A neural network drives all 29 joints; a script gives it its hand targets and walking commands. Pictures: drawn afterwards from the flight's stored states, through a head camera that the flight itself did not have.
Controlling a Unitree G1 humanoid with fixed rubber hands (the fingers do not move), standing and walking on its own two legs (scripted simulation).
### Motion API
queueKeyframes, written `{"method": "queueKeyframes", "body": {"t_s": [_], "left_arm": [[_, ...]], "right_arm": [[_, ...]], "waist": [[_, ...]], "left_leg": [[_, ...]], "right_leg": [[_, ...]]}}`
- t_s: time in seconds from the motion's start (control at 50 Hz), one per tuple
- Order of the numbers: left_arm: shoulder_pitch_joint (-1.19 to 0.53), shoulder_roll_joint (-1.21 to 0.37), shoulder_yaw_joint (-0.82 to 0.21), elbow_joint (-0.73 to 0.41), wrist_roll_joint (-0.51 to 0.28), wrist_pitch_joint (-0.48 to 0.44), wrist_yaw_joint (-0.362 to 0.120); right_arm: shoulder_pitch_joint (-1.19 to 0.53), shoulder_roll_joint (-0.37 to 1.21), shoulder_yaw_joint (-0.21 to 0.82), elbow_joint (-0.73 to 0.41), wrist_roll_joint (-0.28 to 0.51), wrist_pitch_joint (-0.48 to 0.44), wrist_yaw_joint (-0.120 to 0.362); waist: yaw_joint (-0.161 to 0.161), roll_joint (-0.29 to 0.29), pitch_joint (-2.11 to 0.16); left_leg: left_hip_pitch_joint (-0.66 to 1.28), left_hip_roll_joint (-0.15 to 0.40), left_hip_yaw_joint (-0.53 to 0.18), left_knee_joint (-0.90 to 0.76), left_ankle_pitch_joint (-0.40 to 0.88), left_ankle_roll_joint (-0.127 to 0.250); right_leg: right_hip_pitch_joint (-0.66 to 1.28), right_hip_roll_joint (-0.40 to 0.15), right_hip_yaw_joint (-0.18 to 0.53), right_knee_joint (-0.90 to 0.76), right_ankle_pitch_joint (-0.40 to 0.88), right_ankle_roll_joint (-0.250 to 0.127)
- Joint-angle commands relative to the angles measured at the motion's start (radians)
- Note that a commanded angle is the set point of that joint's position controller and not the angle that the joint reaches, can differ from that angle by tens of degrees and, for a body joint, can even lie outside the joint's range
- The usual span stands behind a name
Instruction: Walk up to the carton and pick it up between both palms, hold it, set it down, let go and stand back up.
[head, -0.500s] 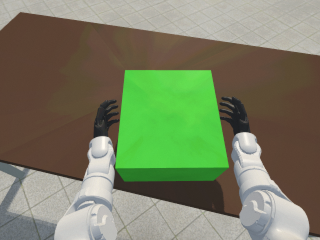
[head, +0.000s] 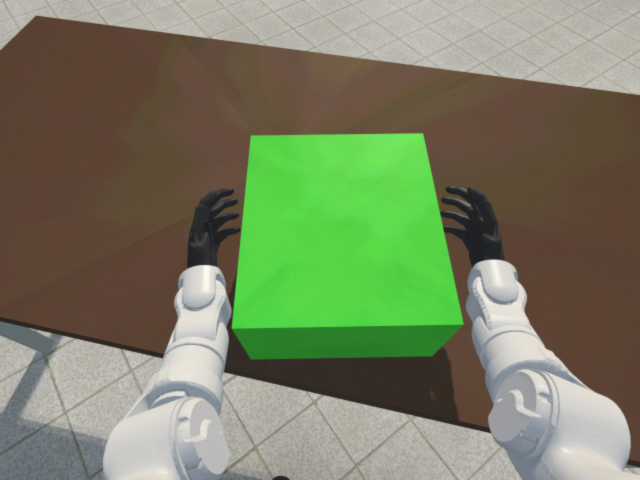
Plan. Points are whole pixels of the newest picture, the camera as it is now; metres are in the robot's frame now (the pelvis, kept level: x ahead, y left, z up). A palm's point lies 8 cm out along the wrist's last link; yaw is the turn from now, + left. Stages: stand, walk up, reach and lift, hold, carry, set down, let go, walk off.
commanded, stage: set down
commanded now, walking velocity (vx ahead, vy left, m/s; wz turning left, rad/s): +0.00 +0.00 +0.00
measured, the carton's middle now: (339, 243) +0.47 +0.05 -0.06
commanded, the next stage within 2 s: none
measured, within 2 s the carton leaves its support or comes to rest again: neither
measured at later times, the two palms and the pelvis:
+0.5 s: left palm (208, 272) +0.38 +0.22 -0.03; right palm (482, 245) +0.46 -0.14 +0.00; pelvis -0.01 +0.00 -0.02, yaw -2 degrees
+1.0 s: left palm (178, 269) +0.37 +0.26 -0.03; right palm (522, 243) +0.47 -0.20 +0.00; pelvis -0.04 -0.01 -0.05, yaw -1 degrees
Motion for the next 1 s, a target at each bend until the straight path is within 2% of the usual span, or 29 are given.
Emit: {"method": "queueKeyframes", "body": {"t_s": [0.0, 0.14, 0.18, 0.22, 0.24, 0.28, 0.34, 0.36, 0.4, 0.44, 0.54, 0.6, 0.7, 0.76, 0.8, 0.86, 0.94, 0.98], "left_arm": [[-0.287, -0.373, -0.217, 0.072, 0.058, -0.028, -0.068], [-0.282, -0.323, -0.198, 0.081, 0.055, -0.031, -0.053], [-0.283, -0.287, -0.189, 0.088, 0.049, -0.032, -0.046], [-0.276, -0.196, -0.168, 0.088, 0.031, -0.034, -0.026], [-0.276, -0.13, -0.154, 0.087, 0.014, -0.034, -0.009], [-0.287, -0.008, -0.192, 0.114, -0.065, -0.033, 0.029], [-0.325, 0.122, -0.349, 0.231, -0.266, -0.041, 0.077], [-0.344, 0.136, -0.395, 0.258, -0.323, -0.055, 0.083], [-0.384, 0.193, -0.445, 0.305, -0.407, -0.097, 0.08], [-0.416, 0.243, -0.465, 0.333, -0.436, -0.123, 0.07], [-0.498, 0.305, -0.491, 0.279, -0.466, -0.155, 0.063], [-0.506, 0.333, -0.524, 0.31, -0.506, -0.156, 0.053], [-0.539, 0.373, -0.595, 0.349, -0.606, -0.159, 0.027], [-0.55, 0.397, -0.62, 0.369, -0.641, -0.144, 0.012], [-0.567, 0.413, -0.629, 0.335, -0.657, -0.133, 0.009], [-0.581, 0.446, -0.631, 0.282, -0.681, -0.103, 0.005], [-0.562, 0.469, -0.603, 0.205, -0.668, -0.05, 0.006], [-0.553, 0.468, -0.599, 0.199, -0.663, -0.02, 0.007]], "right_arm": [[-0.325, 0.42, 0.202, 0.079, -0.111, -0.014, 0.158], [-0.321, 0.361, 0.195, 0.103, -0.092, -0.011, 0.151], [-0.322, 0.324, 0.193, 0.105, -0.08, -0.005, 0.145], [-0.318, 0.223, 0.193, 0.109, -0.042, -0.001, 0.13], [-0.326, 0.148, 0.195, 0.104, -0.006, 0.001, 0.116], [-0.367, 0.008, 0.272, 0.12, 0.118, 0.01, 0.086], [-0.445, -0.134, 0.505, 0.212, 0.388, 0.028, 0.047], [-0.462, -0.153, 0.567, 0.238, 0.462, 0.02, 0.04], [-0.488, -0.205, 0.642, 0.249, 0.551, -0.001, 0.029], [-0.504, -0.262, 0.674, 0.281, 0.604, -0.013, 0.021], [-0.562, -0.343, 0.687, 0.295, 0.655, -0.046, 0.023], [-0.583, -0.376, 0.717, 0.313, 0.689, -0.037, 0.033], [-0.63, -0.406, 0.786, 0.272, 0.762, -0.027, 0.059], [-0.637, -0.422, 0.824, 0.277, 0.805, -0.011, 0.076], [-0.647, -0.436, 0.841, 0.245, 0.831, -0.005, 0.086], [-0.664, -0.461, 0.86, 0.169, 0.864, 0.018, 0.096], [-0.655, -0.487, 0.881, 0.114, 0.899, 0.053, 0.099], [-0.655, -0.499, 0.877, 0.113, 0.901, 0.078, 0.098]], "waist": [[0.013, -0.063, -0.446], [0.02, -0.054, -0.435], [0.02, -0.056, -0.442], [0.025, -0.057, -0.465], [0.033, -0.056, -0.484], [0.044, -0.048, -0.531], [0.061, -0.051, -0.591], [0.065, -0.035, -0.628], [0.07, -0.039, -0.699], [0.066, -0.025, -0.721], [0.064, 0.018, -0.833], [0.053, -0.012, -0.842], [0.054, -0.074, -0.863], [0.064, -0.088, -0.847], [0.072, -0.084, -0.884], [0.08, -0.111, -0.933], [0.096, -0.124, -0.956], [0.088, -0.131, -0.93]], "left_leg": [[0.246, -0.024, 0.007, 0.044, 0.419, 0.029], [0.257, -0.023, 0.007, 0.062, 0.422, 0.026], [0.248, -0.023, 0.01, 0.064, 0.413, 0.026], [0.231, -0.025, 0.012, 0.063, 0.41, 0.024], [0.221, -0.026, 0.011, 0.069, 0.419, 0.021], [0.187, -0.027, 0.006, 0.089, 0.436, 0.013], [0.135, -0.019, -0.018, 0.147, 0.431, 0.007], [0.133, -0.017, -0.025, 0.178, 0.44, -0.003], [0.128, -0.02, -0.025, 0.235, 0.453, -0.02], [0.122, -0.023, -0.023, 0.268, 0.476, -0.041], [0.107, -0.029, -0.009, 0.31, 0.512, -0.076], [0.038, -0.032, -0.006, 0.316, 0.44, -0.065], [-0.09, -0.038, -0.002, 0.328, 0.332, -0.041], [-0.14, -0.041, -0.001, 0.336, 0.287, -0.031], [-0.149, -0.043, 0.002, 0.344, 0.29, -0.028], [-0.196, -0.048, 0.007, 0.35, 0.266, -0.018], [-0.195, -0.049, 0.004, 0.346, 0.297, -0.016], [-0.178, -0.044, -0.003, 0.333, 0.278, -0.016]], "right_leg": [[0.215, 0.003, 0.01, 0.008, 0.282, 0.025], [0.161, 0.009, 0.012, 0.009, 0.241, 0.02], [0.158, 0.009, 0.016, 0.008, 0.231, 0.021], [0.178, 0.011, 0.029, 0.016, 0.243, 0.021], [0.184, 0.015, 0.034, 0.025, 0.249, 0.02], [0.192, 0.026, 0.054, 0.041, 0.273, 0.015], [0.123, 0.045, 0.065, 0.077, 0.248, 0.006], [0.077, 0.049, 0.058, 0.097, 0.235, 0.003], [0.023, 0.054, 0.047, 0.139, 0.229, 0.013], [0.002, 0.062, 0.034, 0.177, 0.259, 0.024], [-0.049, 0.077, 0.012, 0.237, 0.313, 0.038], [-0.03, 0.069, 0.023, 0.265, 0.301, 0.045], [-0.009, 0.057, 0.031, 0.314, 0.272, 0.06], [-0.011, 0.051, 0.037, 0.332, 0.247, 0.064], [-0.01, 0.051, 0.04, 0.342, 0.256, 0.066], [0.042, 0.046, 0.057, 0.355, 0.277, 0.073], [0.11, 0.049, 0.069, 0.356, 0.344, 0.075], [0.109, 0.052, 0.069, 0.342, 0.323, 0.071]]}}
